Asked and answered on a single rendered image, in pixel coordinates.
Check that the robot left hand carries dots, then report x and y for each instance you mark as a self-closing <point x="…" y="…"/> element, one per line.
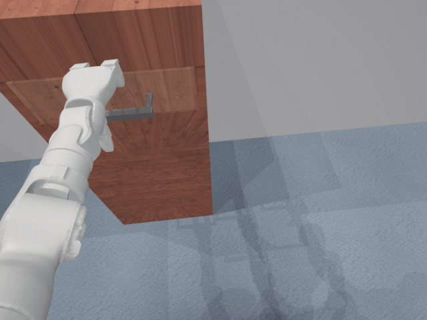
<point x="99" y="82"/>

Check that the left robot forearm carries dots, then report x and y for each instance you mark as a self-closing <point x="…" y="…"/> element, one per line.
<point x="68" y="160"/>

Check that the robot left upper arm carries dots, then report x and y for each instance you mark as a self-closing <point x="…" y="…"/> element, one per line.
<point x="42" y="233"/>

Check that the drawer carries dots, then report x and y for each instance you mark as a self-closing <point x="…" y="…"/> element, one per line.
<point x="172" y="89"/>

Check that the handle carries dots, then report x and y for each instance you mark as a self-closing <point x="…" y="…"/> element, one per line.
<point x="133" y="113"/>

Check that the cabinet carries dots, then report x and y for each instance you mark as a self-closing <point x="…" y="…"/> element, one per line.
<point x="160" y="167"/>

